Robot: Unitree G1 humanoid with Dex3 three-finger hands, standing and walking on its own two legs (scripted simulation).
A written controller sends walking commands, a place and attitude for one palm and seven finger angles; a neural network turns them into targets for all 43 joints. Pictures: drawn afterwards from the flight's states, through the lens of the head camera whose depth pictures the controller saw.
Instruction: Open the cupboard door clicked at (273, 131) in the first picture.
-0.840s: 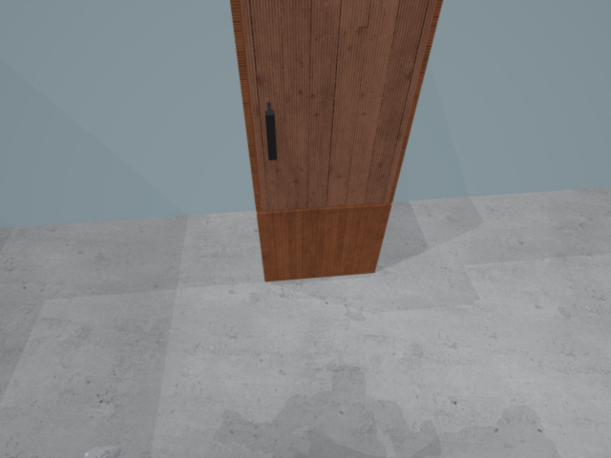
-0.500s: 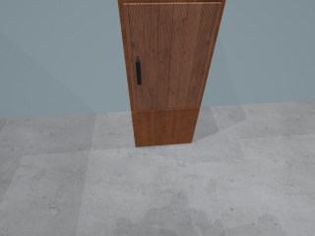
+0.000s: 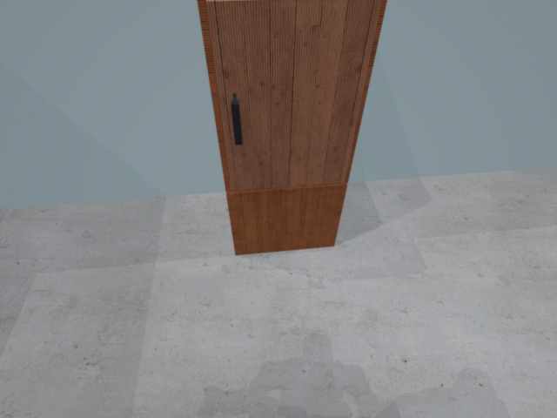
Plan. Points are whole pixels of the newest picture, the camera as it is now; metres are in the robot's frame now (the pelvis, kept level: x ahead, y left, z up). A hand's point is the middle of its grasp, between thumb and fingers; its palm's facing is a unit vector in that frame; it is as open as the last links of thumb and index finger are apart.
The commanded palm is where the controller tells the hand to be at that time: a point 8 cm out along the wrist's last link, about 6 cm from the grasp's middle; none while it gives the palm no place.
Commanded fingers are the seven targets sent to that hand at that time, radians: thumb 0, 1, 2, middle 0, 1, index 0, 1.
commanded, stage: stand and wait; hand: left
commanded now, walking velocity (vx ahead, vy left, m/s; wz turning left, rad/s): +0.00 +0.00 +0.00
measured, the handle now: (236, 119) +0.87 +0.16 -0.05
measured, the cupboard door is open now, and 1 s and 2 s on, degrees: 0 0 0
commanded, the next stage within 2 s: look at it before walking up in 0.04 s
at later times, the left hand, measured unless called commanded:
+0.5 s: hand out of the picture +0.08 +0.25 -0.15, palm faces -0.03 -0.94 -0.34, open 7.4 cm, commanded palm none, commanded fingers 0.00 0.90 0.90 -0.20 -0.30 -0.20 -0.30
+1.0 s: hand out of the picture +0.07 +0.24 -0.16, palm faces +0.02 -0.94 -0.33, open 7.4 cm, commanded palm none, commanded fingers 0.00 0.90 0.90 -0.20 -0.30 -0.20 -0.30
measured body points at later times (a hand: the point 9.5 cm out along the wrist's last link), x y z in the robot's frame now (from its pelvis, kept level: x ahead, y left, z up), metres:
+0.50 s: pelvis +0.01 +0.00 +0.00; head +0.01 +0.00 +0.45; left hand +0.08 +0.29 -0.13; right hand +0.09 -0.29 -0.13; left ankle +0.01 +0.12 -0.74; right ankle +0.01 -0.12 -0.74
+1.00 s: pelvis +0.00 +0.00 +0.00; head +0.00 +0.00 +0.45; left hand +0.07 +0.29 -0.14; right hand +0.08 -0.28 -0.14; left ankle +0.01 +0.12 -0.74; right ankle +0.01 -0.12 -0.74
